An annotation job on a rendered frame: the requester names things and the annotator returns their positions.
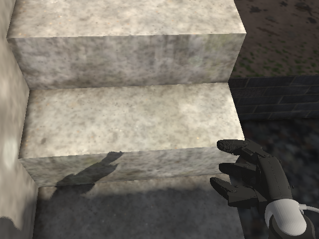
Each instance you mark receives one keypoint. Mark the right robot forearm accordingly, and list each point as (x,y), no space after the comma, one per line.
(285,221)

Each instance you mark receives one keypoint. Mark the right robot hand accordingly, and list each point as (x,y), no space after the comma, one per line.
(267,178)

